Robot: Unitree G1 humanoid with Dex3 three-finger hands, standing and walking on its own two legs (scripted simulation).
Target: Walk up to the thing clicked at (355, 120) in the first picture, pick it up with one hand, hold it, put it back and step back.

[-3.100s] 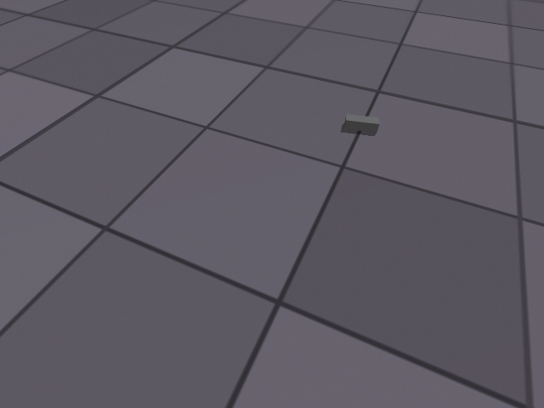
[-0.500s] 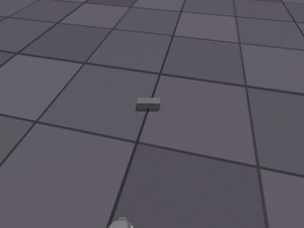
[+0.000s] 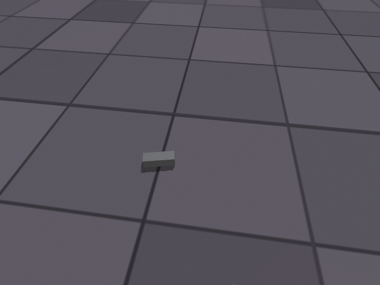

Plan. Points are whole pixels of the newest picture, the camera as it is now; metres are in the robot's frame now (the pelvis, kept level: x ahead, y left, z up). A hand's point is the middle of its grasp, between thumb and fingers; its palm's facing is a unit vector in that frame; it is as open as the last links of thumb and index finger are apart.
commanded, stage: walk up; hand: left
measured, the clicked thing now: (159, 159) +1.02 +0.19 -0.73
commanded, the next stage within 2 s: none
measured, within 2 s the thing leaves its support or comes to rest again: neither
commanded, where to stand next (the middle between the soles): +0.60 -0.10 m, yaw +4 degrees
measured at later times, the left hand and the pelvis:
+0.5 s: hand (101, 276) +0.20 +0.21 -0.14, palm faces +0.08 -0.94 -0.34, open 7.4 cm; pelvis +0.21 -0.06 +0.00, yaw +4 degrees
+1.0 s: hand (129, 183) +0.44 +0.18 -0.12, palm faces +0.04 -0.89 -0.45, open 7.4 cm; pelvis +0.40 -0.12 +0.00, yaw +4 degrees
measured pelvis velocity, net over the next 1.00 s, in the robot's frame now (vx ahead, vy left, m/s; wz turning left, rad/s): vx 0.40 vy -0.12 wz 0.07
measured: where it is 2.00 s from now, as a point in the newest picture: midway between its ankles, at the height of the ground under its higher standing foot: (207, 222)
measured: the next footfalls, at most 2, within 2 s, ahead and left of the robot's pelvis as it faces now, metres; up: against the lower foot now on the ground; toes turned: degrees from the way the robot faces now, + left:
right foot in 0.02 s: +0.17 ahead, -0.14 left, +0.00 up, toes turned -5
left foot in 0.52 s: +0.37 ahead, +0.06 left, +0.00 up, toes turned +8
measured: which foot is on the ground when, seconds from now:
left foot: down 0.00-0.04, up 0.06-0.50, down 0.52-0.96, up 0.98-1.00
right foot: up 0.00-0.00, down 0.02-0.54, up 0.56-0.92, down 0.94-1.00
